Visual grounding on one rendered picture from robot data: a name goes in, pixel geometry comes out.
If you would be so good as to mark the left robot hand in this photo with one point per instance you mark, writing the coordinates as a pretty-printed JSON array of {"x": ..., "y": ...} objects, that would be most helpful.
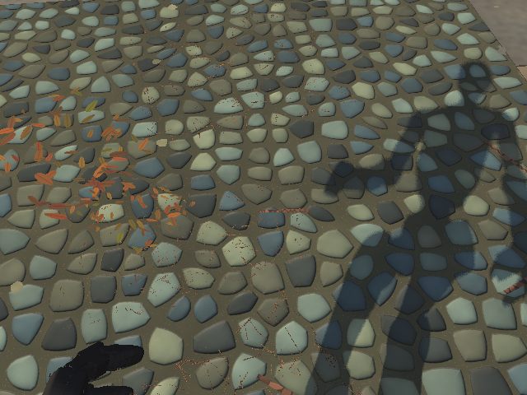
[{"x": 90, "y": 364}]

